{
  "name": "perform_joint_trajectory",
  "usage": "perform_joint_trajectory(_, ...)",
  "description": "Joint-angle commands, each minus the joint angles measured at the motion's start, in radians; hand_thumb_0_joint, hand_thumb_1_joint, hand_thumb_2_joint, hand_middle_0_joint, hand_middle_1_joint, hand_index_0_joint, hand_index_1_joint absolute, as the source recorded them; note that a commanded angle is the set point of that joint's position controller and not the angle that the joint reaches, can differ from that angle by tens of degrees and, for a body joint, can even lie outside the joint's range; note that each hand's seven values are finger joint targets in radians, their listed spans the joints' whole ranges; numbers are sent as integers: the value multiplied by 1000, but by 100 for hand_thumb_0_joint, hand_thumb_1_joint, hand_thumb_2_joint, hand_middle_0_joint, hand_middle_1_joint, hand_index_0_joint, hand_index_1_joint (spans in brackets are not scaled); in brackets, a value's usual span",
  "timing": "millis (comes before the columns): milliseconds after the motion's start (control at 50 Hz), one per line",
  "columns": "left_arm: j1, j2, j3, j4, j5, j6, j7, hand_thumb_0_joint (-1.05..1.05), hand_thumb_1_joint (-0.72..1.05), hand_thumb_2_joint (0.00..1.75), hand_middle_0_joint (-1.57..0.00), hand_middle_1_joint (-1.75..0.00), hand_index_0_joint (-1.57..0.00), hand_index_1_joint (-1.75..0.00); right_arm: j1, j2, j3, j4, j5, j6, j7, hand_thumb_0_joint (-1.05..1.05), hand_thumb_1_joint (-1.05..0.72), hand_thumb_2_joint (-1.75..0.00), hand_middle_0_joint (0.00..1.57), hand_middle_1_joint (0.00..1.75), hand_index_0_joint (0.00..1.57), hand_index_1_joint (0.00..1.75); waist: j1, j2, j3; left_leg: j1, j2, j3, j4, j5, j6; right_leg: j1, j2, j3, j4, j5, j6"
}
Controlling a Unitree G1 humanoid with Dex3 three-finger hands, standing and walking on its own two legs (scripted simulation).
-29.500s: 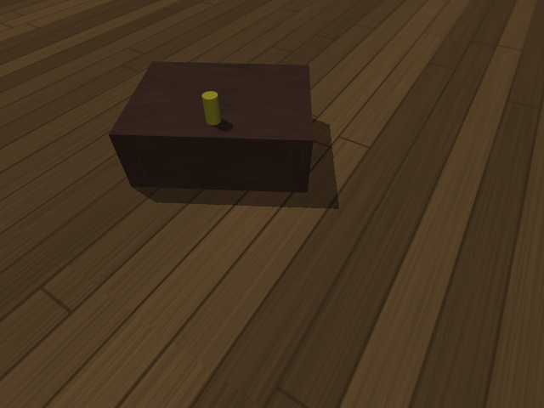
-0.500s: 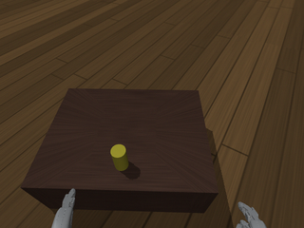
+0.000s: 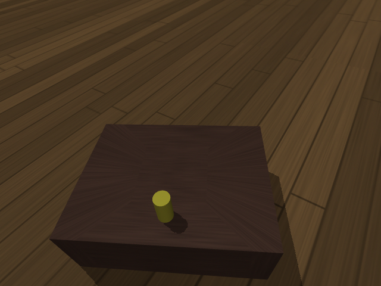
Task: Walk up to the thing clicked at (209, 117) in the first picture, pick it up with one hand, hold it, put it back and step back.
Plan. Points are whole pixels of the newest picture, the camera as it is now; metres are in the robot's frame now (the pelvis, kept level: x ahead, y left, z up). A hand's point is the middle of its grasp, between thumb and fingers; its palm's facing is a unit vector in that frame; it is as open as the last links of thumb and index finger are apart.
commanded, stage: home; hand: left
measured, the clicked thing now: (163, 207) +0.52 +0.17 -0.37
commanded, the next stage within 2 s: stand in 0.96 s
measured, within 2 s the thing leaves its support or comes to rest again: neither
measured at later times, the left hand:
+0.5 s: hand out of the picture +0.03 +0.25 -0.15, palm faces +0.00 -0.93 -0.38, open 17.6 cm
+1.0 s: hand out of the picture +0.06 +0.25 -0.14, palm faces +0.00 -0.93 -0.37, open 17.6 cm
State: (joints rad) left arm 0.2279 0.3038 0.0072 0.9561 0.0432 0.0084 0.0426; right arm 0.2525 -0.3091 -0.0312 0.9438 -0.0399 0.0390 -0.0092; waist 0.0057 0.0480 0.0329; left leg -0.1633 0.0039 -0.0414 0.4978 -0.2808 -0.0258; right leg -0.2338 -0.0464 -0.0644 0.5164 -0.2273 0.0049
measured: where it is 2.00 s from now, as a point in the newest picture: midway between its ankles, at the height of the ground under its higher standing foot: outside the picture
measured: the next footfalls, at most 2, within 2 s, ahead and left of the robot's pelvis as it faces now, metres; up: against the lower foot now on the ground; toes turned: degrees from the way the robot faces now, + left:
none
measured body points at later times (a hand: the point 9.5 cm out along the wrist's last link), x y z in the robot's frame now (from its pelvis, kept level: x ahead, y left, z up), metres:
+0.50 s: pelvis -0.01 -0.01 +0.01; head -0.02 -0.02 +0.46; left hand +0.03 +0.29 -0.12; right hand +0.04 -0.29 -0.14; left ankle +0.00 +0.14 -0.74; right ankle +0.03 -0.12 -0.74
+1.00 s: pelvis +0.00 +0.00 +0.01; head +0.00 -0.02 +0.46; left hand +0.06 +0.29 -0.12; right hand +0.06 -0.29 -0.14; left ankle +0.00 +0.14 -0.74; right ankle +0.03 -0.12 -0.74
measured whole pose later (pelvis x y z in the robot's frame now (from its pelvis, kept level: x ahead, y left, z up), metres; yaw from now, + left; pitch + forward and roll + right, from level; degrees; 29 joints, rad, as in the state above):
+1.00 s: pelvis +0.00 +0.00 +0.01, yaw +0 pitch -3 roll +0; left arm 0.10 0.32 0.00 1.17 0.02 0.01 0.01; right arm 0.18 -0.34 0.01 1.09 -0.02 0.01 -0.01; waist 0.01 0.04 0.05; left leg -0.10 0.01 -0.05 0.36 -0.21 -0.03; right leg -0.17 -0.04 -0.07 0.39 -0.17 0.00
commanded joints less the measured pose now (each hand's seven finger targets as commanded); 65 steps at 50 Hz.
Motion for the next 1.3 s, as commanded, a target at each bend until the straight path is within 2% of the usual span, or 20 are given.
perform_joint_trajectory(0,-58,198,41,-25,-8,-32,10,0,-58,4,-5,-5,-5,-5,-49,-169,-28,-49,6,-35,-19,0,-90,-90,20,30,20,30,6,-26,-35,-49,75,-73,-137,138,26,102,-66,90,-135,79,-14)
perform_joint_trajectory(80,-77,215,39,26,-6,-24,8,0,-61,2,-4,-4,-4,-4,-61,-175,-21,-18,8,-28,-20,0,-90,-90,20,30,20,30,8,-35,12,-76,70,-75,-164,60,25,91,-67,95,-171,-16,-7)
perform_joint_trajectory(120,-90,225,38,42,-6,-25,5,0,-59,3,-5,-5,-5,-5,-47,-176,-19,-4,10,-27,-19,0,-90,-90,20,30,20,30,-1,-52,17,-57,70,-71,-162,67,28,77,-74,108,-201,-45,-9)
perform_joint_trajectory(140,-86,232,37,53,-6,-24,4,0,-61,2,-4,-5,-4,-5,-42,-173,-15,6,10,-24,-17,0,-90,-90,20,30,20,30,3,-68,46,-66,62,-67,-162,41,23,53,-78,121,-224,-104,-6)
perform_joint_trajectory(220,-103,225,33,77,-10,-26,1,0,-59,3,-4,-5,-4,-5,-56,-180,-15,16,11,-29,-15,0,-90,-90,20,30,20,30,1,-54,17,-54,71,-71,-167,64,30,81,-83,122,-227,-73,-11)
perform_joint_trajectory(400,-118,233,32,120,-14,-20,-9,0,-59,3,-4,-5,-4,-5,-71,-197,-5,47,14,-35,-16,0,-90,-90,20,30,20,30,11,-24,14,-81,76,-78,-206,7,21,103,-76,116,-222,-81,-7)
perform_joint_trajectory(480,-124,235,30,131,-17,-20,-12,0,-59,3,-4,-5,-4,-5,-81,-200,0,53,15,-39,-17,0,-90,-90,20,30,20,30,13,-25,0,-69,79,-77,-207,40,23,115,-81,117,-219,-52,-11)
perform_joint_trajectory(600,-132,239,28,145,-17,-19,-15,0,-59,3,-4,-5,-4,-5,-69,-208,2,72,18,-36,-14,0,-90,-90,20,30,20,30,7,-61,25,-69,73,-73,-200,14,27,72,-83,127,-243,-128,-11)
perform_joint_trajectory(680,-141,239,30,149,-22,-19,-18,0,-59,3,-4,-5,-4,-5,-71,-208,5,76,15,-42,-15,0,-90,-90,20,30,20,30,8,-37,-6,-64,86,-80,-208,49,28,109,-84,121,-219,-48,-15)
perform_joint_trajectory(700,-132,235,28,153,-22,-19,-19,0,-59,3,-4,-5,-4,-5,-83,-216,4,77,18,-42,-15,0,-90,-90,20,30,20,30,13,-39,3,-60,81,-80,-210,37,27,93,-81,120,-226,-69,-13)
perform_joint_trajectory(720,-138,239,31,152,-23,-21,-19,0,-59,3,-4,-5,-4,-5,-85,-223,2,78,16,-44,-17,0,-90,-90,20,30,20,30,10,-28,-13,-53,89,-82,-209,56,30,113,-81,116,-216,-23,-15)
perform_joint_trajectory(860,-154,232,33,158,-26,-24,-19,0,-61,2,-4,-4,-4,-4,-100,-221,7,87,19,-49,-18,0,-90,-90,20,30,20,30,11,-30,-34,-30,93,-76,-205,129,30,136,-85,111,-210,52,-16)
perform_joint_trajectory(980,-167,240,36,162,-25,-24,-21,0,-61,2,-4,-4,-4,-4,-112,-224,6,95,19,-46,-19,0,-90,-90,20,30,20,30,8,-50,-15,-31,91,-73,-211,119,28,127,-85,112,-224,31,-14)
perform_joint_trajectory(1020,-168,240,37,160,-28,-26,-22,0,-60,3,-4,-5,-4,-5,-111,-224,6,97,19,-49,-19,0,-90,-90,20,30,20,30,6,-50,-38,-13,97,-74,-211,151,28,143,-89,113,-220,78,-18)
perform_joint_trajectory(1040,-171,234,36,161,-28,-26,-23,0,-58,4,-5,-5,-5,-5,-108,-220,10,101,19,-51,-18,0,-90,-90,20,30,20,30,4,-37,-32,-21,99,-73,-216,163,26,152,-85,108,-212,105,-16)
perform_joint_trajectory(1080,-173,238,40,162,-27,-27,-22,0,-42,20,-20,-21,-20,-21,-123,-231,6,101,18,-53,-20,0,-90,-90,20,30,20,30,5,-36,-49,-4,104,-72,-214,195,28,161,-88,105,-203,154,-18)
perform_joint_trajectory(1100,-171,230,37,163,-28,-27,-22,0,-34,28,-20,-29,-20,-29,-125,-229,7,102,19,-52,-19,0,-90,-90,20,30,20,30,9,-35,-48,-5,99,-71,-217,187,24,166,-87,102,-207,147,-15)
perform_joint_trajectory(1200,-179,234,39,161,-30,-30,-21,0,6,68,-20,-30,-20,-30,-137,-232,5,104,21,-53,-20,0,-90,-90,20,30,20,30,4,-43,-78,34,106,-62,-207,253,25,183,-94,100,-202,253,-18)
perform_joint_trajectory(1260,-184,233,40,164,-30,-28,-21,0,30,90,-20,-30,-20,-30,-147,-232,6,106,21,-52,-20,0,-90,-90,20,30,20,30,6,-38,-53,22,106,-65,-221,219,24,176,-89,99,-213,199,-14)
perform_joint_trajectory(1280,-191,236,41,162,-29,-28,-22,0,38,90,-20,-30,-20,-30,-141,-228,8,108,21,-52,-20,0,-90,-90,20,30,20,30,3,-44,-51,8,108,-64,-228,216,23,184,-89,98,-209,194,-15)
